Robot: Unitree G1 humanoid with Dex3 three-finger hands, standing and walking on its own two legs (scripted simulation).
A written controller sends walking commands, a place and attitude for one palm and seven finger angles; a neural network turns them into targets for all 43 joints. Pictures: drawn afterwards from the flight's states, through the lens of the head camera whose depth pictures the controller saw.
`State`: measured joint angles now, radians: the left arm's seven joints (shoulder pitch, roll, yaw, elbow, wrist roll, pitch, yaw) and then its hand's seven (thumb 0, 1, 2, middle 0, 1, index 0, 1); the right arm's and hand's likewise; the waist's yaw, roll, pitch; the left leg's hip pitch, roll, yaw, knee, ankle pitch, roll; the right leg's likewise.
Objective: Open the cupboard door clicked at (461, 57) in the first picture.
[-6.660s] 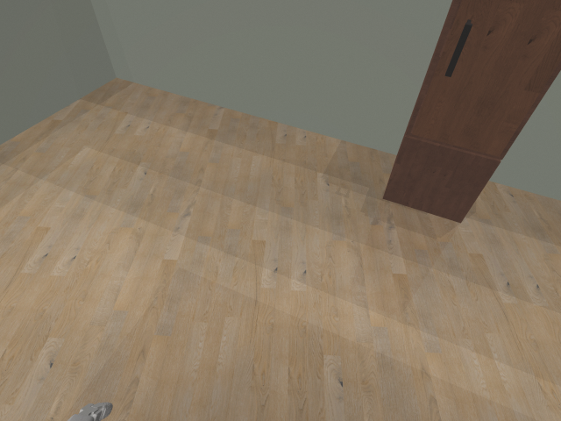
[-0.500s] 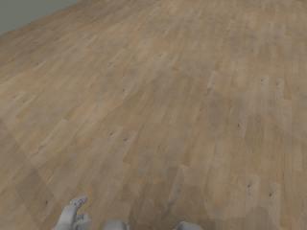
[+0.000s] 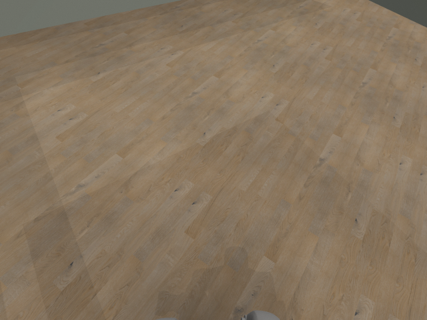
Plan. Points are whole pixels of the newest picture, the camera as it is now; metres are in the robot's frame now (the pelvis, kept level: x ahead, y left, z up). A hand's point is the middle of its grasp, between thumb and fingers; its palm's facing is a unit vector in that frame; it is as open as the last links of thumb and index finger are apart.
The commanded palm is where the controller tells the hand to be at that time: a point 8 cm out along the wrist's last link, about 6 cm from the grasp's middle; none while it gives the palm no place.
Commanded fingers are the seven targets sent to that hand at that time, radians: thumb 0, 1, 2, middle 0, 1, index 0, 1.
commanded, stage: turn to face it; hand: left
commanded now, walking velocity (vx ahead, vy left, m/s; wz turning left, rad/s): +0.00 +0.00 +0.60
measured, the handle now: out of the picture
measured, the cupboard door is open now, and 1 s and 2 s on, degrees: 0 0 0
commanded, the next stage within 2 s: none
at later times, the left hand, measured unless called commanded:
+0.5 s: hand out of the picture +0.02 +0.13 -0.13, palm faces +0.30 -0.91 -0.28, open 7.4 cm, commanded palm none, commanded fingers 0.00 0.90 0.90 -0.20 -0.30 -0.20 -0.30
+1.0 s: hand out of the picture -0.14 +0.17 -0.17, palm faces +0.62 -0.74 -0.26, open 7.4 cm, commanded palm none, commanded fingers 0.00 0.90 0.90 -0.20 -0.30 -0.20 -0.30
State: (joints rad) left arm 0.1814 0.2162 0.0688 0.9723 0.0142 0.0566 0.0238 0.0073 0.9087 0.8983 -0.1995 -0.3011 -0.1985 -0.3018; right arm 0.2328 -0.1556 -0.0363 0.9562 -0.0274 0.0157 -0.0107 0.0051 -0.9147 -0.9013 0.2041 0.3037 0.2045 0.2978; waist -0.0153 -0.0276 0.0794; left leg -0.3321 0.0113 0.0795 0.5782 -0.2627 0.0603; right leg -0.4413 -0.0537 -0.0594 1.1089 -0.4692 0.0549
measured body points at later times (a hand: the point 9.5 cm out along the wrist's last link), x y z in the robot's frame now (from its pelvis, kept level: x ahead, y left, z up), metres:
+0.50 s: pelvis -0.02 -0.08 +0.01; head +0.00 -0.11 +0.46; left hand +0.01 +0.18 -0.11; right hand +0.12 -0.33 -0.15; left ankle -0.05 +0.06 -0.64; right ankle -0.01 -0.18 -0.73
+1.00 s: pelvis -0.05 -0.05 +0.00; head -0.03 +0.00 +0.45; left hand -0.17 +0.21 -0.15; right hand +0.20 -0.18 -0.12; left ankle -0.11 +0.03 -0.73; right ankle +0.01 -0.19 -0.65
